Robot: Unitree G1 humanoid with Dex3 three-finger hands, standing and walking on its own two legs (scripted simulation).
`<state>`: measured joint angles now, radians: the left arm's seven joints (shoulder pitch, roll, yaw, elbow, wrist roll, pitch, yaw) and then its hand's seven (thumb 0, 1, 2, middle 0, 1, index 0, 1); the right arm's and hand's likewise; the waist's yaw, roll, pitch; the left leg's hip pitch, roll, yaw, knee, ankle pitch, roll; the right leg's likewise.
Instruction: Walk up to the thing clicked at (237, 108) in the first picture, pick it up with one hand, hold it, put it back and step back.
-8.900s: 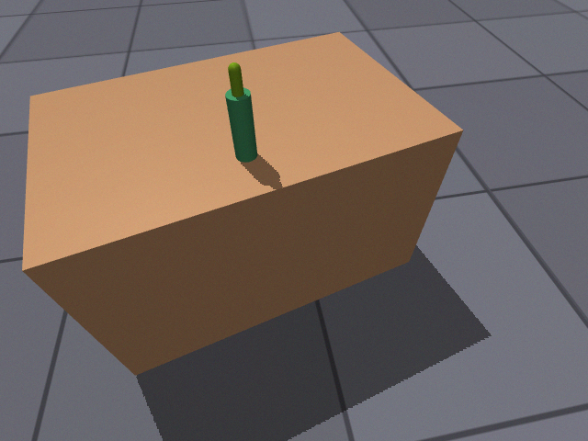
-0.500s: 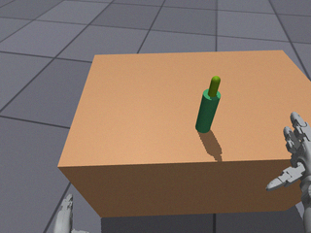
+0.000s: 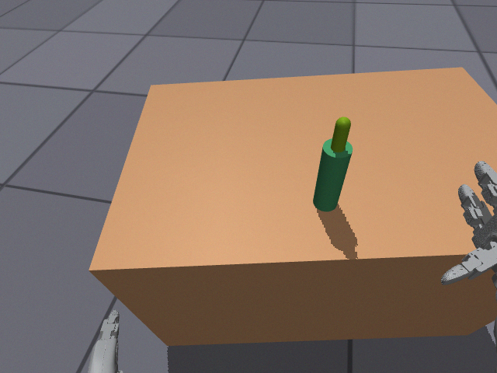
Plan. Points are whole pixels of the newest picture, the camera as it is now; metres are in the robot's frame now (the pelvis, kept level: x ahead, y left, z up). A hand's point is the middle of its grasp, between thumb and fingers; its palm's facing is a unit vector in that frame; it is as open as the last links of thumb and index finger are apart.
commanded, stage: go down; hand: right
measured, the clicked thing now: (333, 166) +0.51 -0.15 +0.01
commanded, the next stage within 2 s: none
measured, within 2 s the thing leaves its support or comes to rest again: neither
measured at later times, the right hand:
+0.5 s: hand (462, 193) +0.37 -0.32 +0.08, palm faces +0.10 +0.99 +0.01, open 17.5 cm
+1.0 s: hand (460, 180) +0.41 -0.34 +0.07, palm faces +0.11 +0.99 +0.02, open 17.6 cm
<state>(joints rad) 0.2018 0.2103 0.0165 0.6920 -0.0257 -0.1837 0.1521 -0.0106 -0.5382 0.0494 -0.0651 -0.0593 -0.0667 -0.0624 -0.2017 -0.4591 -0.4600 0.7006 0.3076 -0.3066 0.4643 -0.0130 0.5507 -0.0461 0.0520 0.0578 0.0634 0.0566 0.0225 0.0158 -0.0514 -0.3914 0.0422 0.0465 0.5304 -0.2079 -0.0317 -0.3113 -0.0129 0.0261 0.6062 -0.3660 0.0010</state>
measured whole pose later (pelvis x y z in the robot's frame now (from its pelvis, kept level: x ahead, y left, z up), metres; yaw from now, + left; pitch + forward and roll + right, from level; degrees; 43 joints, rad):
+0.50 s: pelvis -0.02 +0.01 -0.02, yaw +0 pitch +11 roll +1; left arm 0.22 0.24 -0.04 0.59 -0.03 -0.19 0.14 -0.01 -0.53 0.04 -0.06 -0.05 -0.07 -0.05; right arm -0.54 -0.71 -0.55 1.07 0.27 -0.31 0.56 -0.01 0.55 -0.04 0.05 0.05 0.06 0.05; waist 0.10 0.04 -0.07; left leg -0.62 0.04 0.05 0.68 -0.24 -0.02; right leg -0.55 -0.02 0.03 0.77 -0.40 0.01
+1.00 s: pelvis -0.01 +0.00 -0.03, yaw +1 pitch +15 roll +2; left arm 0.26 0.26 -0.04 0.47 -0.03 -0.17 0.10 -0.01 -0.55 0.07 -0.06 -0.06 -0.06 -0.07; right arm -0.62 -0.78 -0.59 1.11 0.22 -0.27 0.56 -0.01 0.57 -0.04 0.05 0.05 0.06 0.05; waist 0.13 0.03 -0.13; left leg -0.75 0.03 0.05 0.78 -0.29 -0.03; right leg -0.68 -0.03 0.04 0.89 -0.47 0.00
